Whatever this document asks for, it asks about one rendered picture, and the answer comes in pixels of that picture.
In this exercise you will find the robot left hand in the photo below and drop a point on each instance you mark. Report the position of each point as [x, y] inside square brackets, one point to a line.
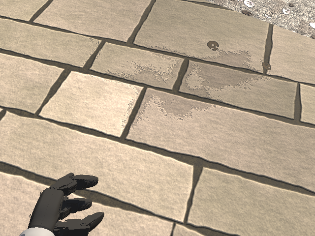
[53, 205]

